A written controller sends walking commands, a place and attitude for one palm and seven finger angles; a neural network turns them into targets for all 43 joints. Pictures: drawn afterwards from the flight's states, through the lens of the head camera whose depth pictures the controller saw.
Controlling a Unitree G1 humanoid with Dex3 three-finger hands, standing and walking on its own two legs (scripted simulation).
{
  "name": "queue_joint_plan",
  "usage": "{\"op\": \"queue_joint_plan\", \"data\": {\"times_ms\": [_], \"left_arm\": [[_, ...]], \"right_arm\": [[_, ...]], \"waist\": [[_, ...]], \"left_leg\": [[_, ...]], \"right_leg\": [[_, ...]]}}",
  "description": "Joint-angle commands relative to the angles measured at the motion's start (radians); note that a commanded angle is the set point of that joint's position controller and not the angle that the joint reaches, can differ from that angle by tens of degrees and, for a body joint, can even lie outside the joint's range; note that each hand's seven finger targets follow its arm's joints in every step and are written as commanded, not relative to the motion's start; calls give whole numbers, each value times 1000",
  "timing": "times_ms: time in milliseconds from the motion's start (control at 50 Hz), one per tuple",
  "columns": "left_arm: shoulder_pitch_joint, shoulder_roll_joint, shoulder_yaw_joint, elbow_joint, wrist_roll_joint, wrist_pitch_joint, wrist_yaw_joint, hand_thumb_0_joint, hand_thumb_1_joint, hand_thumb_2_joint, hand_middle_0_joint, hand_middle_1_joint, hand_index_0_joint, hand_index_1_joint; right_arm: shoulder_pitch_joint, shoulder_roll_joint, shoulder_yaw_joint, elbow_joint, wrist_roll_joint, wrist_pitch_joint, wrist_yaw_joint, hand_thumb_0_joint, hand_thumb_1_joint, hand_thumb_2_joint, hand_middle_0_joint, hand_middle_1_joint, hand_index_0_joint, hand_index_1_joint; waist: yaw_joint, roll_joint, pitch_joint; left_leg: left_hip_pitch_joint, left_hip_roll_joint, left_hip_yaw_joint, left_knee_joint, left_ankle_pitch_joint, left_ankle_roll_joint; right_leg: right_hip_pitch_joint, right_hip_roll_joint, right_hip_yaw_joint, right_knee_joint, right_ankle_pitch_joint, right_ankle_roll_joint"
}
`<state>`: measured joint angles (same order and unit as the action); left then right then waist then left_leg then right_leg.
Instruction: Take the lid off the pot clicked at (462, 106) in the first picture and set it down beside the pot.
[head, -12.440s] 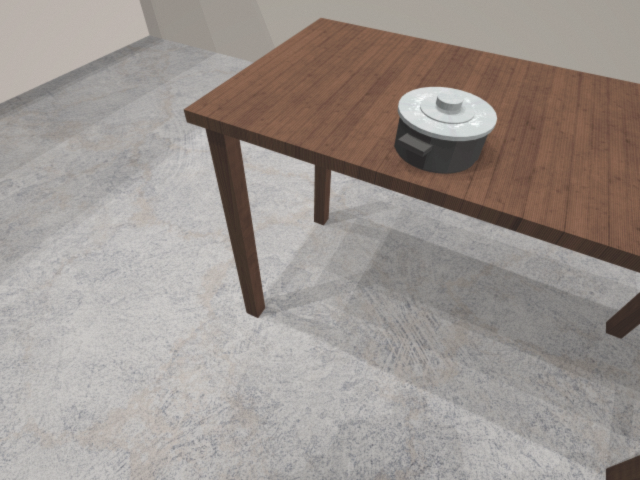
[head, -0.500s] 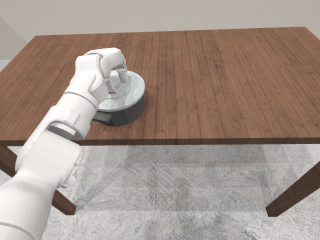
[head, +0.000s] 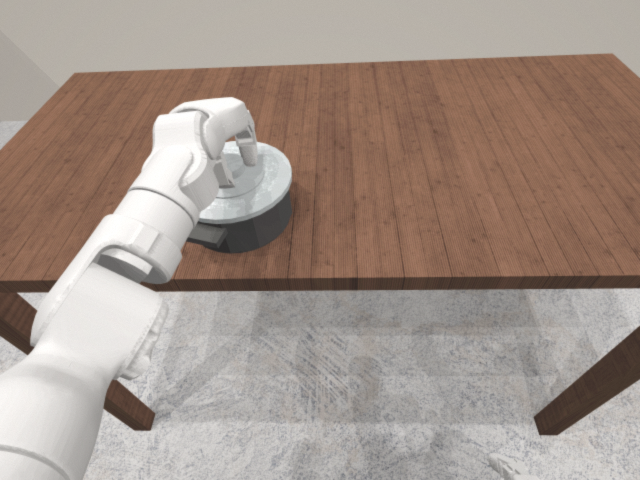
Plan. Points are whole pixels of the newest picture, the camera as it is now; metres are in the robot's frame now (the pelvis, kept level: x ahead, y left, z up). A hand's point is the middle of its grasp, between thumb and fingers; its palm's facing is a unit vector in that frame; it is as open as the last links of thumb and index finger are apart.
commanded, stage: close the fingers and squeeze the knob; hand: left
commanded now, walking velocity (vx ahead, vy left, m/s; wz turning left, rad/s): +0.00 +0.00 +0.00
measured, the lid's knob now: (228, 166) +0.48 +0.13 +0.15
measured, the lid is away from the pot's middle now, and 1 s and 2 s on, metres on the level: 0.00 0.00 0.02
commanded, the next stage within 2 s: lift the lid straight up in 0.08 s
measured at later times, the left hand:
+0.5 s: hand (220, 163) +0.45 +0.13 +0.18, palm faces -0.34 -0.05 -0.94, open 7.1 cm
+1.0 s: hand (209, 130) +0.45 +0.13 +0.23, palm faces -0.27 -0.08 -0.96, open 7.1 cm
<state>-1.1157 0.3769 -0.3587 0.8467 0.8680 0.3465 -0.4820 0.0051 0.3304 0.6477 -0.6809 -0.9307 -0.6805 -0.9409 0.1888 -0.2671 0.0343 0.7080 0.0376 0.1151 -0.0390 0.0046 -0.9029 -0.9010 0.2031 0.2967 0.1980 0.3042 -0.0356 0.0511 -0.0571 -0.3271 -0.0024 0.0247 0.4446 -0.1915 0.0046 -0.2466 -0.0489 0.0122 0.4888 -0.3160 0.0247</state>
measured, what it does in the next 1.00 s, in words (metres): stands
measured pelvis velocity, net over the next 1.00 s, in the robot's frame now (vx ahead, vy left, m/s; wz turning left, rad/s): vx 0.00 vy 0.00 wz -0.01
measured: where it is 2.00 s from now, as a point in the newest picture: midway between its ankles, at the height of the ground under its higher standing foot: outside the picture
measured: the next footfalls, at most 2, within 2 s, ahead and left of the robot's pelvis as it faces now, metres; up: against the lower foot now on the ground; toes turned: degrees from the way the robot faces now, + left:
none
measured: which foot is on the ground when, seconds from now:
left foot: down 0.00-1.00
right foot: down 0.00-1.00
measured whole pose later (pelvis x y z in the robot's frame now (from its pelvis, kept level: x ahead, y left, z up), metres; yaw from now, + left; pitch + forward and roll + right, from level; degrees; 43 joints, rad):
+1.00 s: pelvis +0.00 +0.00 +0.00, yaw -1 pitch +3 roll +1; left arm -1.19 0.43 -0.32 0.84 0.86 0.34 -0.53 0.01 0.34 0.65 -0.67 -0.92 -0.68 -0.92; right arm 0.19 -0.28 0.04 0.71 0.04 0.06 -0.06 0.01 -0.90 -0.90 0.20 0.30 0.20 0.30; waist -0.03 0.05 -0.05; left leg -0.29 0.00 0.03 0.41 -0.17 0.00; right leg -0.22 -0.04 0.02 0.47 -0.30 0.02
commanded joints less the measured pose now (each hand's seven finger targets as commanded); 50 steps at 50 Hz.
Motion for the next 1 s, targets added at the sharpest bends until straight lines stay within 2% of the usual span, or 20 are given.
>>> {"op": "queue_joint_plan", "data": {"times_ms": [0, 80, 120, 160, 200, 280, 340, 380, 420, 460, 540, 560, 620, 680, 700, 780, 840, 880, 940, 980], "left_arm": [[-550, 155, 80, -204, 15, -6, 23, 0, 704, 821, -851, -1016, -857, -1028], [-560, 188, 103, -174, 19, -3, 29, 0, 743, 835, -861, -1027, -869, -1033], [-561, 135, 63, -205, 17, -6, 27, 0, 755, 838, -863, -1031, -872, -1035], [-550, 157, 85, -257, 17, -8, 30, 0, 763, 840, -864, -1034, -874, -1036], [-574, 151, 72, -258, 14, -4, 28, 0, 768, 841, -864, -1035, -875, -1037], [-624, 229, 127, -284, 13, -12, 34, 0, 773, 842, -864, -1037, -876, -1038], [-652, 183, 84, -317, -12, -18, 31, 0, 775, 843, -864, -1038, -876, -1038], [-669, 248, 139, -322, 11, -22, 37, 0, 775, 843, -864, -1038, -876, -1038], [-670, 218, 118, -307, 7, -21, 31, 0, 776, 843, -864, -1038, -876, -1038], [-668, 274, 158, -296, 8, -23, 32, 0, 776, 843, -864, -1038, -876, -1038], [-689, 218, 110, -329, -9, -28, 28, 0, 776, 843, -864, -1038, -876, -1038], [-706, 275, 157, -340, 9, -30, 30, 0, 776, 843, -865, -1038, -876, -1038], [-699, 237, 120, -234, 21, -19, 23, 0, 777, 843, -865, -1038, -876, -1038], [-723, 278, 153, -274, 31, -26, 31, 0, 777, 843, -865, -1039, -876, -1038], [-722, 233, 118, -270, 29, -24, 26, 0, 777, 843, -865, -1039, -876, -1038], [-704, 344, 201, -220, 40, -19, 25, 0, 777, 843, -865, -1039, -876, -1038], [-675, 261, 130, -219, 18, -12, 18, 0, 777, 843, -865, -1039, -876, -1038], [-717, 337, 184, -207, 44, -9, 17, 0, 777, 843, -865, -1039, -876, -1038], [-736, 277, 132, -272, 16, -12, 11, 0, 777, 843, -865, -1039, -876, -1038], [-771, 310, 153, -254, 40, -9, 6, 0, 777, 843, -865, -1039, -876, -1038]], "right_arm": [[-75, -122, -33, -127, 7, -33, -6, 0, -900, -900, 200, 300, 200, 300], [-71, -125, -31, -120, 6, -28, -11, 0, -900, -900, 200, 300, 200, 300], [-78, -117, -32, -127, 8, -34, -9, 0, -900, -900, 200, 300, 200, 300], [-80, -118, -35, -136, 4, -36, -3, 0, -900, -900, 200, 300, 200, 300], [-82, -116, -32, -133, 7, -36, -5, 0, -900, -900, 200, 300, 200, 300], [-84, -118, -30, -130, 5, -55, -14, 0, -900, -900, 200, 300, 200, 300], [-86, -121, -34, -129, 10, -66, -14, 0, -900, -900, 200, 300, 200, 300], [-82, -118, -32, -125, 6, -81, -14, 0, -900, -900, 200, 300, 200, 300], [-78, -113, -32, -122, 7, -90, -14, 0, -900, -900, 200, 300, 200, 300], [-73, -119, -28, -117, 4, -91, -17, 0, -900, -900, 200, 300, 200, 300], [-81, -121, -35, -120, 7, -105, -17, 0, -900, -900, 200, 300, 200, 300], [-74, -117, -32, -120, 3, -111, -15, 0, -900, -900, 200, 300, 200, 300], [-79, -115, -26, -107, 10, -102, -20, 0, -900, -900, 200, 300, 200, 300], [-85, -118, -25, -116, 3, -103, -20, 0, -900, -900, 200, 300, 200, 300], [-89, -110, -26, -121, 6, -107, -19, 0, -900, -900, 200, 300, 200, 300], [-89, -119, -22, -120, 3, -98, -22, 0, -900, -900, 200, 300, 200, 300], [-98, -123, -25, -129, 8, -93, -20, 0, -900, -900, 200, 300, 200, 300], [-90, -124, -23, -125, 7, -92, -25, 0, -900, -900, 200, 300, 200, 300], [-104, -124, -26, -140, 9, -101, -26, 0, -900, -900, 200, 300, 200, 300], [-98, -119, -24, -134, 7, -106, -28, 0, -900, -900, 200, 300, 200, 300]], "waist": [[-16, -107, -374], [-13, -114, -351], [-16, -81, -377], [-8, -66, -428], [-14, -79, -410], [-6, -94, -435], [-15, -47, -424], [-4, -45, -467], [-9, -67, -449], [0, -93, -453], [-5, -67, -455], [6, -63, -491], [-2, -106, -393], [11, -84, -453], [4, -72, -437], [23, -142, -424], [15, -99, -389], [17, -123, -402], [10, -80, -425], [7, -93, -434]], "left_leg": [[330, -63, 13, 15, 319, 68], [314, -63, 11, 8, 282, 66], [341, -63, 8, 15, 322, 65], [369, -59, 2, 26, 374, 65], [365, -60, 4, 21, 355, 66], [369, -63, 3, 18, 336, 71], [394, -57, -2, 24, 381, 68], [413, -57, -10, 24, 393, 67], [412, -59, -7, 22, 396, 68], [393, -61, -3, 21, 389, 70], [422, -57, -6, 27, 432, 71], [425, -59, -8, 23, 424, 70], [368, -63, 4, 3, 332, 68], [383, -60, 1, 5, 364, 67], [388, -63, 3, 7, 370, 69], [327, -65, 16, -3, 318, 73], [336, -63, 16, 1, 345, 71], [331, -63, 22, -7, 307, 72], [368, -62, 16, 2, 345, 73], [363, -65, 14, 0, 324, 73]], "right_leg": [[-32, 89, -54, -48, 426, -51], [-38, 91, -57, -53, 396, -55], [-43, 89, -55, -46, 410, -55], [-24, 88, -51, -40, 434, -55], [-31, 92, -55, -48, 422, -53], [-6, 89, -48, -50, 431, -52], [-31, 88, -53, -51, 438, -55], [-19, 91, -48, -45, 437, -54], [-26, 91, -52, -49, 441, -51], [1, 88, -47, -50, 457, -49], [-15, 84, -49, -51, 472, -50], [4, 86, -43, -49, 466, -47], [-29, 87, -50, -60, 415, -49], [4, 81, -44, -51, 437, -52], [-9, 81, -43, -54, 442, -51], [44, 74, -35, -57, 456, -47], [21, 74, -41, -61, 454, -51], [28, 76, -32, -64, 436, -47], [22, 75, -37, -63, 451, -49], [17, 77, -33, -63, 432, -47]]}}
